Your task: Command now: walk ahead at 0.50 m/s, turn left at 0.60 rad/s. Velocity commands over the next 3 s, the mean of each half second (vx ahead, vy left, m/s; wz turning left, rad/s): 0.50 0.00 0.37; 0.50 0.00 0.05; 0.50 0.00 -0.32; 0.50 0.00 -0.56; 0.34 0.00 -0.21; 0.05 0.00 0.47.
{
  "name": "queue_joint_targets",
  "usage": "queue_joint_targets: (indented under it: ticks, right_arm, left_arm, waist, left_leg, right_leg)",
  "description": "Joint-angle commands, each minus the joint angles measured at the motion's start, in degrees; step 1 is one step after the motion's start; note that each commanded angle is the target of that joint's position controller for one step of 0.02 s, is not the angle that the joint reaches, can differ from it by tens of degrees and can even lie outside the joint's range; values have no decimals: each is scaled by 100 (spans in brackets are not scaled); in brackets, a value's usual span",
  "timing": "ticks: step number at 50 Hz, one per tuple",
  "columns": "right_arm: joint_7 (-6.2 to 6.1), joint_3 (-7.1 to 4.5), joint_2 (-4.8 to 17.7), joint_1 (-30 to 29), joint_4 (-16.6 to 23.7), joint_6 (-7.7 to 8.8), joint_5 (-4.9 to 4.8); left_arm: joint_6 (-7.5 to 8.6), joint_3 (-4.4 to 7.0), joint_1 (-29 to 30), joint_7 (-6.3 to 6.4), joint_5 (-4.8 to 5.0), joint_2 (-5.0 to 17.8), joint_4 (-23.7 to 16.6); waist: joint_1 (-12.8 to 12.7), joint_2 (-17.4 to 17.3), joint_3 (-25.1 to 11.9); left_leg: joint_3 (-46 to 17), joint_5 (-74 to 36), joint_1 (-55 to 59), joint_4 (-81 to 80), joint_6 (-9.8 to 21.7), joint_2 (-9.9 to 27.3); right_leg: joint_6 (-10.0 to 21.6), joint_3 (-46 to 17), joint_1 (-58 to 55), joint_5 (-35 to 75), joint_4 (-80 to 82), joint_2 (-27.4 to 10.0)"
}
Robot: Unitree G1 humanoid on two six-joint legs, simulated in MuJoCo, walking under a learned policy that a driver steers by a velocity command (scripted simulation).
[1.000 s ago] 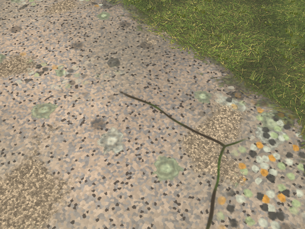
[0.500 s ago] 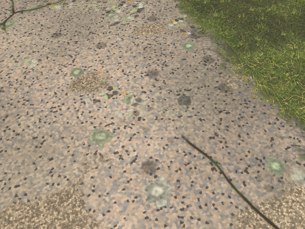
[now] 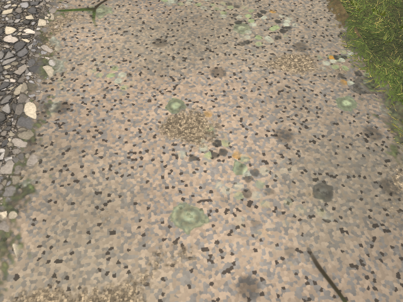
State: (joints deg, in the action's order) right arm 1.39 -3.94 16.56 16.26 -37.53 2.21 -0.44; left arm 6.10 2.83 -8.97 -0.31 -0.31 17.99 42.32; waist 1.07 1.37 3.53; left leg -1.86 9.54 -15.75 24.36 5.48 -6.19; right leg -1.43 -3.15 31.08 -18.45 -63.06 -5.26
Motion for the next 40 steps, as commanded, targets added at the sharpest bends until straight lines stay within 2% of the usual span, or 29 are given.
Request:
queue_joint_targets:
  ticks: [1, 5, 7, 9, 12, 13, 14, 15, 16, 17, 18, 19, 20, 21, 22, 24, 26, 28, 31, 35, 37, 38, 39, 40]
  right_arm:
    - [-121, -232, 871, -205, 404, 146, -10]
    - [-222, -265, 980, 135, 202, 91, -60]
    - [-234, -268, 998, 340, 76, 79, -77]
    - [-237, -240, 912, 529, -67, 74, -98]
    - [-251, -229, 866, 634, -212, 31, -66]
    - [-245, -235, 875, 600, -233, 7, -56]
    - [-236, -205, 802, 530, -220, -6, -53]
    - [-217, -120, 606, 487, -159, -3, -6]
    - [-223, -18, 341, 1017, -95, 45, -43]
    - [-233, 35, 308, 1369, -156, 96, -114]
    - [-220, -66, 781, 894, -130, 122, -170]
    - [-212, -80, 860, 275, -2, 130, -159]
    - [-201, -66, 794, -108, 110, 155, -68]
    - [-188, -86, 727, -191, 120, 164, 4]
    - [-168, -74, 618, -85, 83, 160, -5]
    - [-149, -26, 409, 26, 25, 134, -16]
    - [-151, 34, 295, -308, 144, 141, 32]
    - [-126, 84, 208, -666, 212, 178, 43]
    - [-60, 123, 147, -1224, 304, 232, -1]
    - [40, 104, 230, -1779, 487, 275, -64]
    - [84, 69, 332, -1794, 525, 297, -61]
    - [87, 27, 426, -1594, 479, 305, -50]
    - [68, -57, 568, -1093, 337, 307, -21]
    - [18, -194, 840, -253, 88, 295, 6]
  left_arm:
    - [-42, 148, -103, 30, -83, 507, -326]
    - [-26, 33, 812, -22, -52, 244, -551]
    - [11, 22, 1117, -78, 13, 254, -630]
    - [56, 44, 1245, -136, 45, 343, -670]
    - [108, 113, 1146, -182, 39, 498, -685]
    - [123, 144, 953, -172, 35, 543, -649]
    - [143, 218, 497, -141, 5, 645, -525]
    - [168, 296, -220, -113, -63, 845, -417]
    - [154, 425, -1041, -92, -141, 1309, -303]
    - [82, 439, -1513, -161, 24, 1189, -22]
    - [58, 307, -1314, -165, 153, 774, -65]
    - [8, 244, -957, -136, 101, 601, -137]
    - [-26, 197, -679, -128, 27, 518, -142]
    - [-19, 145, -519, -117, -19, 384, -144]
    - [-12, 117, -456, -112, -47, 333, -136]
    - [16, 119, -509, -106, 21, 357, -59]
    - [24, 171, -611, -80, 68, 560, 30]
    - [-8, 199, -705, -56, 86, 671, 104]
    - [-64, 204, -961, -32, 138, 755, 248]
    - [-169, 212, -1362, -19, 178, 814, 481]
    - [-238, 241, -1388, 9, 187, 896, 550]
    - [-268, 257, -1336, 26, 186, 954, 559]
    - [-295, 255, -1234, 44, 197, 975, 551]
    - [-305, 197, -1231, 59, 158, 842, 521]
  waist:
    - [-201, -323, -478]
    - [143, -491, -317]
    - [279, -547, -295]
    - [354, -603, -269]
    - [271, -773, -225]
    - [159, -859, -249]
    - [-93, -843, -463]
    - [-432, -684, -1122]
    - [-497, 364, -2073]
    - [-511, 1643, -2400]
    - [-621, 905, -1616]
    - [-616, 425, -962]
    - [-489, 151, -457]
    - [-332, 167, -308]
    - [-210, 305, -288]
    - [-132, 441, -352]
    - [-188, 353, -270]
    - [-297, 267, -251]
    - [-503, 260, -168]
    - [-629, 282, -22]
    - [-518, 333, -35]
    - [-360, 369, -155]
    - [-38, 344, -457]
    - [344, 235, -1029]
  left_leg:
    - [-1582, -1571, 361, -1159, 1170, 1442]
    - [-1240, -1018, 64, -1066, 801, 1069]
    - [-1346, -681, 94, -1036, 706, 1126]
    - [-1541, -503, 449, -824, 668, 1298]
    - [-1886, -814, 1060, -417, 578, 1581]
    - [-1921, -1191, 1161, -237, 524, 1599]
    - [-1801, -1930, 1188, 229, 412, 1396]
    - [-1550, -2037, 856, 1284, 239, 1111]
    - [-953, -759, -830, 3207, -194, 411]
    - [-750, 2273, -2161, 4633, -442, 7]
    - [-1022, 2132, -2780, 5106, -415, 328]
    - [-774, 1684, -2865, 5118, -399, 581]
    - [-576, 1327, -2797, 4761, -387, 784]
    - [-527, 1046, -2571, 4369, -380, 998]
    - [-471, 898, -2285, 4140, -397, 1091]
    - [-310, 804, -2106, 3715, -465, 1157]
    - [-196, 459, -2237, 3067, -561, 1222]
    - [-119, -212, -2161, 2299, -598, 1220]
    - [43, -1086, -1783, 1299, -625, 1055]
    - [64, -1122, -1723, 712, -504, 922]
    - [79, -746, -1588, 503, -356, 867]
    - [155, -580, -1239, 403, -266, 778]
    - [306, -591, -466, 214, -130, 635]
    - [270, -686, 818, 238, 57, 689]
  right_leg:
    - [-231, -8, 457, 589, 664, -72]
    - [-300, 37, 69, 2116, 2428, 266]
    - [-262, 51, -201, 2522, 2923, 403]
    - [-159, -40, -212, 2566, 3216, 387]
    - [98, -49, -264, 1904, 3450, 390]
    - [214, 49, -501, 1641, 3539, 437]
    - [381, 204, -1141, 1613, 3765, 546]
    - [687, -135, -2375, 1803, 3570, 118]
    - [1477, -1927, -4536, 1447, 3486, -1009]
    - [1987, -3999, -5282, 2, 4328, -1729]
    - [1772, -3912, -4782, -1045, 4602, -1632]
    - [1557, -3093, -4036, -911, 4687, -1416]
    - [1485, -2512, -3260, -319, 4858, -1176]
    - [1422, -2116, -2829, 226, 4977, -973]
    - [1381, -1829, -2555, 641, 5093, -809]
    - [1442, -1398, -2370, 1250, 5259, -695]
    - [1524, -1090, -2331, 1756, 5420, -720]
    - [1447, -746, -2354, 1991, 5489, -623]
    - [1291, -335, -2332, 2084, 5483, -475]
    - [1201, -389, -2837, 2133, 5293, -744]
    - [1103, -429, -3166, 2496, 5057, -898]
    - [1037, -380, -3251, 3071, 4788, -897]
    - [923, -188, -3193, 3929, 4192, -750]
    - [760, 43, -2783, 4141, 3163, -468]
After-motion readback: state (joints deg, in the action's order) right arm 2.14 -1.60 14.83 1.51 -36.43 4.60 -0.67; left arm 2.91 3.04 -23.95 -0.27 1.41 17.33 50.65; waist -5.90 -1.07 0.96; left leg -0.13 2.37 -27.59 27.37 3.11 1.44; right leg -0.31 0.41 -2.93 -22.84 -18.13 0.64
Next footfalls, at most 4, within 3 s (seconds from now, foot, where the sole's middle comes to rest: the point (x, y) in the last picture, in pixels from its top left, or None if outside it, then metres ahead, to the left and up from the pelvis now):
0.30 right None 0.37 -0.13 -0.78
0.80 left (154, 256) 0.60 0.16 -0.78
1.34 right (207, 175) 0.93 -0.03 -0.78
1.82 left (166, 119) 1.23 0.14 -0.78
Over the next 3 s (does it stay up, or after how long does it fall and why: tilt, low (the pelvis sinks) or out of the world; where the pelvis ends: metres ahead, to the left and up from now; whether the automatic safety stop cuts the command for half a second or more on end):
stays up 1.37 -0.04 0.01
